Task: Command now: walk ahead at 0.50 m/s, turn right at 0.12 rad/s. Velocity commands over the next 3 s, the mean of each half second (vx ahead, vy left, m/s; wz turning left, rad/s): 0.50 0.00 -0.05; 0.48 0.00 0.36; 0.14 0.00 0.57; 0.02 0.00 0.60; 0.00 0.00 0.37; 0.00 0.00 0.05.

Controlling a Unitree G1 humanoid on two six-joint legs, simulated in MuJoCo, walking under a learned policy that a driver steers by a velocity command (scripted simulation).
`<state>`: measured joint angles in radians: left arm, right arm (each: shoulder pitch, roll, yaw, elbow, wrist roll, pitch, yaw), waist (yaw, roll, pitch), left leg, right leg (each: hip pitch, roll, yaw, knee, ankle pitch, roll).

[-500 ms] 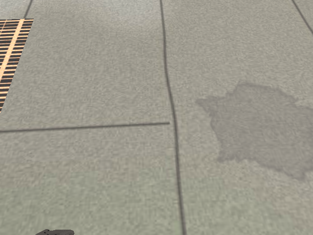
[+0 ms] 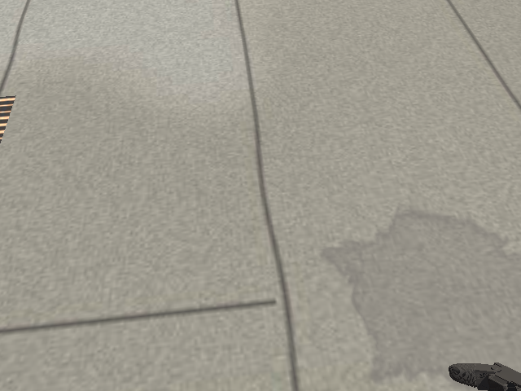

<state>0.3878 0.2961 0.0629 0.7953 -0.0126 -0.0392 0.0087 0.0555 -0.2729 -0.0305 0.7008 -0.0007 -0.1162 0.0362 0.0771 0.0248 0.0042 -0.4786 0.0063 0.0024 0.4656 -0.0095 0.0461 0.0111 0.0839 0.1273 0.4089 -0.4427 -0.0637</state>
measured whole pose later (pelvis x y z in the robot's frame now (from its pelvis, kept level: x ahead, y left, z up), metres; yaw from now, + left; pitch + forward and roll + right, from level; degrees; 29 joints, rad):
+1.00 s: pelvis +0.53 -0.01 +0.00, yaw +13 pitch +1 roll -2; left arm 0.30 0.28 0.07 0.87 -0.01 -0.06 0.02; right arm 0.10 -0.26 -0.05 0.71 0.01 -0.03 0.05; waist 0.07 0.03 0.04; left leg -0.61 0.07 0.03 0.63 -0.04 0.04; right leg 0.08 0.00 -0.26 0.28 -0.37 0.01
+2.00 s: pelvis +0.68 +0.04 +0.01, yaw +50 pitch +2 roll -1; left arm 0.13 0.32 0.09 0.74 0.01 0.02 0.02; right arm 0.18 -0.30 -0.08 0.59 0.00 0.06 0.01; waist 0.01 -0.04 0.06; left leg -0.31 -0.02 0.00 0.58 -0.29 0.04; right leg -0.39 -0.10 -0.05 0.85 -0.49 0.06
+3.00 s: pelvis +0.72 +0.03 +0.01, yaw +59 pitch -2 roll +0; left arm 0.19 0.24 0.01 0.79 0.01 -0.03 0.00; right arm 0.22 -0.24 -0.05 0.82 -0.01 0.03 -0.04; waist 0.00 0.00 0.04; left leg -0.21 -0.04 -0.14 0.50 -0.26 -0.02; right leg -0.18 0.03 0.00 0.51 -0.29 -0.03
